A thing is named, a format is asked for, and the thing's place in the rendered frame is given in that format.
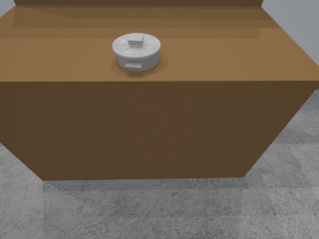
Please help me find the pot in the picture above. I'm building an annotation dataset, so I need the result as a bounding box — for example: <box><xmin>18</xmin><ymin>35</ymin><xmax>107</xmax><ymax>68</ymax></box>
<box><xmin>116</xmin><ymin>51</ymin><xmax>160</xmax><ymax>72</ymax></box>

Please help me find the table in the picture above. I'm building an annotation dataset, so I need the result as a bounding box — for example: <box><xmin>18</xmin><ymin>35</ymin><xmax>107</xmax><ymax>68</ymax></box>
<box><xmin>0</xmin><ymin>0</ymin><xmax>319</xmax><ymax>181</ymax></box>

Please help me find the knob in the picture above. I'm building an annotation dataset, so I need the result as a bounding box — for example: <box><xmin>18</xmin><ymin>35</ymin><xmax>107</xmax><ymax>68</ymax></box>
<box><xmin>128</xmin><ymin>34</ymin><xmax>145</xmax><ymax>46</ymax></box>

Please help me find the lid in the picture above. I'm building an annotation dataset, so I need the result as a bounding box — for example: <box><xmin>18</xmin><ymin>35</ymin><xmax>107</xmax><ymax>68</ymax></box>
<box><xmin>112</xmin><ymin>33</ymin><xmax>160</xmax><ymax>60</ymax></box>

